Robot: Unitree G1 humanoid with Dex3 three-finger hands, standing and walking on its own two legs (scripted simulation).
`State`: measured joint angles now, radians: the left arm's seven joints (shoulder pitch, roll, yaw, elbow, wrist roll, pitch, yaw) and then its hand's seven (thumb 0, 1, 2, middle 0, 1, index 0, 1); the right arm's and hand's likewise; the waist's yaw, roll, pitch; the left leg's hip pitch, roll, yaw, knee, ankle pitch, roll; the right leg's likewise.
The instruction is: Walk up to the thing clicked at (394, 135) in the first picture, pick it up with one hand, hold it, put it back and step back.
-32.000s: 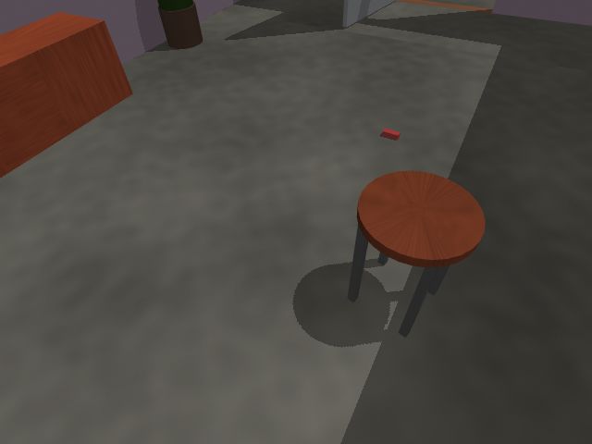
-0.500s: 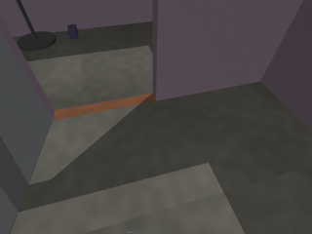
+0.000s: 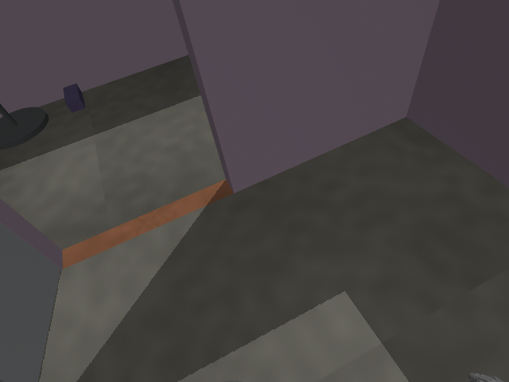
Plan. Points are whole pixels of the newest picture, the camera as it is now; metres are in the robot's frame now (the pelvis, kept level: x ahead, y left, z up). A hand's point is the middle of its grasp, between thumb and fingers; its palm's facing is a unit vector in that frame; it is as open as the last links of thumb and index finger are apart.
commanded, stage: walk up
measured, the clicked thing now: out of the picture -0.98 -0.59 -0.74
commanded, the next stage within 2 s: none
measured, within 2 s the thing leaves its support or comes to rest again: neither
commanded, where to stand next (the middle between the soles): +0.32 +0.07 m, yaw -75 degrees
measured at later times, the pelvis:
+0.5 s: pelvis +0.19 +0.12 +0.01, yaw -26 degrees
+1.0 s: pelvis +0.32 +0.14 -0.01, yaw -49 degrees
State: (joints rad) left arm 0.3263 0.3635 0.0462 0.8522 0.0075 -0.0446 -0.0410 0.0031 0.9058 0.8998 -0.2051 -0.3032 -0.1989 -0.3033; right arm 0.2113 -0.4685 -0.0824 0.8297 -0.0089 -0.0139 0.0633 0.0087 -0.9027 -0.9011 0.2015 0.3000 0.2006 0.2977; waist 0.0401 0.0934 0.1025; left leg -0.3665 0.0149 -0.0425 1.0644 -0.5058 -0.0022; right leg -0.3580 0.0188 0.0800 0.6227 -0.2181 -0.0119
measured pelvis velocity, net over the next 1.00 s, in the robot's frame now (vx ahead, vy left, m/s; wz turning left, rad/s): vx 0.32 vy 0.14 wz -0.86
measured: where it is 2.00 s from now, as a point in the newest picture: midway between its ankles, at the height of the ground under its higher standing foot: (256, 367)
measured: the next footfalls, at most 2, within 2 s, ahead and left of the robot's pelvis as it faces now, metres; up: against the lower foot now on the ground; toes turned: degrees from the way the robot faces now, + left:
left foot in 0.32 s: +0.31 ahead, +0.17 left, +0.00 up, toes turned -21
right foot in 0.78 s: +0.25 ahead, -0.01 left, +0.00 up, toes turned -42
